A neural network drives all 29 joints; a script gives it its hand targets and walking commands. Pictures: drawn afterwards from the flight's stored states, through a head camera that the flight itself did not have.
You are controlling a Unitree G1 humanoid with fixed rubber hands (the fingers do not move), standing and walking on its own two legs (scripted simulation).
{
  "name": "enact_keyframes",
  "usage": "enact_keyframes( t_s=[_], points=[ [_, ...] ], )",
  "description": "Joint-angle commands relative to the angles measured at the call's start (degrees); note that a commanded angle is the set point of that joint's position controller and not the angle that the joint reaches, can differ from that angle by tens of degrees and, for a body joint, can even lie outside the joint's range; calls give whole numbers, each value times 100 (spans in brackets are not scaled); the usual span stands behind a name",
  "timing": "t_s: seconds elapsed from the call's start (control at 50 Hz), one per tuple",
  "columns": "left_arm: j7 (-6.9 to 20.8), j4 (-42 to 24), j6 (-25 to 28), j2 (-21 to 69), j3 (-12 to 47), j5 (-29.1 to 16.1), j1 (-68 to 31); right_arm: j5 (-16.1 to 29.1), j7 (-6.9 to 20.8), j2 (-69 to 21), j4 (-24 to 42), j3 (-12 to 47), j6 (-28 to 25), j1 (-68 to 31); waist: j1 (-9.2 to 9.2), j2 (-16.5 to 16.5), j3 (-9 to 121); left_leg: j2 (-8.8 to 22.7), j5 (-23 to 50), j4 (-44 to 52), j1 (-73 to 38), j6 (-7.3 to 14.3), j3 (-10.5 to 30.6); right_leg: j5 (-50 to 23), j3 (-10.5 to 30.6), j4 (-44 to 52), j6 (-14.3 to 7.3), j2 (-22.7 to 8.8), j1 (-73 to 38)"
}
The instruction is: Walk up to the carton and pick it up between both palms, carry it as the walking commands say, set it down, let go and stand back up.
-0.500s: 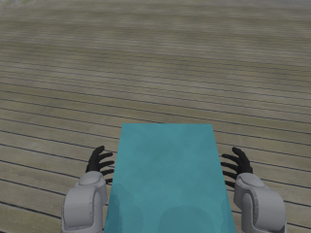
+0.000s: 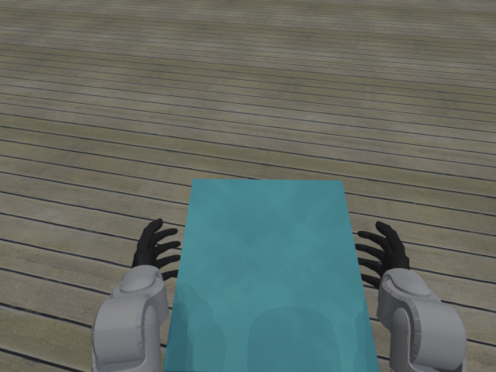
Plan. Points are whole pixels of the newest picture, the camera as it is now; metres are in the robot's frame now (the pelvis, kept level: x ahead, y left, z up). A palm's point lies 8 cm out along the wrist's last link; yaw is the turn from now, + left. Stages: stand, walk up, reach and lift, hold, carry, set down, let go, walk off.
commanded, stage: carry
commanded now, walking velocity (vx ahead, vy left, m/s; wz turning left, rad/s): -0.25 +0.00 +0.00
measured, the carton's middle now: (266, 276) +0.30 +0.00 +0.02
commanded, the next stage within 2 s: none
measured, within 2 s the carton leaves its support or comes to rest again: neither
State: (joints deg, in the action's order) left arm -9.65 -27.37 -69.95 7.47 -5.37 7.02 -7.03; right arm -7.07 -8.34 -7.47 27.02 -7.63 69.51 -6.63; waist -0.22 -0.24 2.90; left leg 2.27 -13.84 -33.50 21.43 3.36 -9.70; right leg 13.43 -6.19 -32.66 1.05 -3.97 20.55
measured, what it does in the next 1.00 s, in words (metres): walks backwards: right foot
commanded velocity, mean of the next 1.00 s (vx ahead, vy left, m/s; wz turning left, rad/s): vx -0.25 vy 0.00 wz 0.00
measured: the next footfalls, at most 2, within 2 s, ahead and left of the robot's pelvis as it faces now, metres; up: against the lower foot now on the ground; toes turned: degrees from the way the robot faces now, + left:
right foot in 0.76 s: -0.15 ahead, -0.05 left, +0.00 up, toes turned -7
left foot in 1.08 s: -0.27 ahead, +0.19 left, +0.00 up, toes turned +7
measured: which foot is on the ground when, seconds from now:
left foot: down 0.00-0.78, up 0.80-1.00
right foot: down 0.00-0.54, up 0.56-0.74, down 0.76-1.00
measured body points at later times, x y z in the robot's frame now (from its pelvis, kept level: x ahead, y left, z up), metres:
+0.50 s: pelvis -0.10 +0.00 -0.02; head -0.10 +0.02 +0.43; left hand +0.17 +0.16 +0.07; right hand +0.16 -0.18 +0.08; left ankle +0.03 +0.08 -0.72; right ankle +0.04 -0.13 -0.73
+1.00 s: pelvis -0.25 +0.05 +0.00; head -0.23 +0.04 +0.45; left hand +0.01 +0.22 +0.10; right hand +0.03 -0.12 +0.09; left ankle -0.26 +0.17 -0.68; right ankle -0.19 -0.05 -0.73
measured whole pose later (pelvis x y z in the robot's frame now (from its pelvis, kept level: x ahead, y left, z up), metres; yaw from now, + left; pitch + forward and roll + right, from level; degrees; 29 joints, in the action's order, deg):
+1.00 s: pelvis -0.25 +0.05 +0.00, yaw +2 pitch +2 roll +1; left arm -11.2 -28.8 -72.1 7.5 -5.7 5.6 -7.5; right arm -6.6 -8.7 -7.5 27.9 -8.2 72.0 -7.8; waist -0.8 -0.4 0.6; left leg 1.1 -25.3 -55.8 28.0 -2.0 -2.5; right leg 11.5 -8.3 -31.3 -2.6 -3.0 21.7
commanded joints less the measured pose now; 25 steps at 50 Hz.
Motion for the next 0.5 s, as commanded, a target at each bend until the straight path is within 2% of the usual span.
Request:
enact_keyframes(
  t_s=[0.0, 0.04, 0.06, 0.08, 0.1, 0.12, 0.14, 0.16, 0.18, 0.2, 0.22, 0.24, 0.26, 0.28, 0.3, 0.32, 0.34, 0.38, 0.4, 0.42, 0.44, 0.46, 0.48],
  points=[
    [1546, -650, -112, 5333, 4062, -2606, -2388, 2473, 1497, -5250, 772, 4186, 155, -2478, 1, 137, 1602, 1056, 1883, 452, -858, -144, 960, -1131, 455, 125, -222, -574, -387],
    [1574, -784, -116, 5388, 4061, -2707, -2664, 2555, 1511, -5447, 744, 4224, 190, -2607, -12, -4, 1514, 1053, 875, 689, -704, -67, 1048, -681, 497, 208, -232, -565, -282],
    [1587, -813, -145, 5347, 4086, -2716, -2687, 2507, 1506, -5396, 667, 4165, 208, -2496, -17, 215, 1410, 1038, 910, 679, -628, -106, 1039, -636, 552, 178, -291, -581, -181],
    [1581, -771, -159, 5429, 4140, -2713, -2632, 2521, 1511, -5375, 782, 4155, 181, -2624, -21, 472, 1363, 1117, 643, 872, -547, -49, 1153, -309, 514, 131, -275, -512, -81],
    [1597, -713, -189, 5401, 4062, -2715, -2645, 2468, 1506, -5323, 734, 4069, 229, -2589, -4, 315, 1351, 1168, 272, 1041, -582, -39, 1221, -30, 384, 72, -211, -432, -15],
    [1632, -792, -175, 5384, 4092, -2775, -2638, 2506, 1507, -5397, 783, 4135, 207, -2639, -15, 354, 1433, 1161, -183, 979, -511, 13, 1165, 45, 457, 246, -240, -447, -63],
    [1610, -862, -168, 5427, 4127, -2773, -2619, 2429, 1512, -5358, 765, 4054, 218, -2437, -2, 197, 1383, 1123, -78, 947, -384, -20, 1142, -95, 389, 166, -239, -413, -89],
    [1653, -858, -161, 5573, 4158, -2831, -2725, 2484, 1524, -5489, 864, 4125, 194, -2655, -10, 123, 1397, 1084, -317, 878, -234, -19, 1092, -102, 459, 238, -268, -471, -177],
    [1643, -627, -201, 5417, 3981, -2720, -2492, 2459, 1493, -5419, 792, 4136, 250, -2588, -14, -344, 1367, 900, -480, 629, -188, -94, 932, 1, 699, 541, -317, -639, -76],
    [1670, -680, -189, 5433, 3995, -2755, -2457, 2453, 1485, -5369, 926, 4138, 223, -2630, 12, -496, 1455, 725, -661, 406, -259, -182, 795, -31, 908, 751, -399, -789, -27],
    [1676, -895, -136, 5543, 4102, -2809, -2690, 2479, 1519, -5524, 835, 4151, 210, -2539, 14, -386, 1504, 684, -602, 372, -332, -236, 760, -92, 979, 776, -470, -882, 0],
    [1690, -790, -172, 5508, 4099, -2810, -2615, 2461, 1521, -5474, 740, 4106, 216, -2470, 24, -311, 1474, 580, -827, 272, -203, -216, 777, 186, 1160, 922, -514, -955, 79],
    [1666, -835, -162, 5581, 4095, -2754, -2849, 2584, 1548, -5624, 799, 4189, 230, -2794, 7, -262, 1433, 570, -862, 157, -210, -247, 745, 500, 1143, 1052, -537, -1006, 213],
    [1664, -732, -189, 5438, 3992, -2676, -2625, 2517, 1546, -5463, 755, 4136, 248, -2615, 22, -491, 1392, 543, -981, -55, -213, -234, 726, 802, 1124, 1154, -510, -1005, 350],
    [1658, -787, -171, 5455, 3993, -2682, -2560, 2543, 1551, -5534, 604, 4157, 282, -2433, 38, -490, 1621, 572, -846, -233, -574, -184, 782, 715, 1059, 1079, -551, -1047, 537],
    [1675, -621, -165, 5528, 3923, -2607, -2484, 2601, 1551, -5556, 816, 4256, 228, -2722, 35, -647, 1542, 484, -710, -404, -499, -245, 678, 686, 1159, 1228, -553, -1086, 555],
    [1682, -712, -159, 5617, 3986, -2649, -2600, 2622, 1581, -5611, 848, 4214, 217, -2773, 38, -583, 1576, 378, -771, -566, -448, -288, 578, 717, 1133, 1245, -592, -1105, 579],
    [1655, -745, -159, 5475, 3876, -2548, -2526, 2692, 1602, -5607, 732, 4250, 249, -2655, 33, -970, 1620, 270, -1055, -1101, -521, -284, 512, 966, 1120, 1334, -667, -1217, 755],
    [1652, -534, -198, 5507, 3844, -2491, -2431, 2639, 1594, -5504, 687, 4197, 266, -2717, 48, -889, 1519, 227, -1110, -1184, -674, -283, 406, 1146, 1095, 1437, -642, -1209, 1021],
    [1656, -615, -186, 5485, 3857, -2480, -2367, 2655, 1602, -5522, 678, 4192, 249, -2667, 66, -829, 1564, 157, -1032, -1381, -804, -304, 420, 1253, 1104, 1509, -659, -1230, 1208],
    [1661, -766, -186, 5427, 3901, -2512, -2413, 2651, 1614, -5481, 731, 4141, 239, -2591, 99, -735, 1780, 64, -984, -1049, -972, -297, 296, 1392, 762, 1407, -423, -1053, 1089],
    [1624, -726, -188, 5472, 3906, -2492, -2611, 2660, 1625, -5574, 530, 4099, 255, -2613, 105, -525, 1492, 189, -922, -562, -734, -282, 478, 1484, 704, 1099, -406, -960, 1075],
    [1626, -596, -220, 5564, 3878, -2460, -2712, 2707, 1638, -5612, 685, 4100, 249, -2904, 154, -310, 1433, 343, -1154, -164, -703, -152, 842, 1759, 458, 641, -211, -716, 1288]
  ],
)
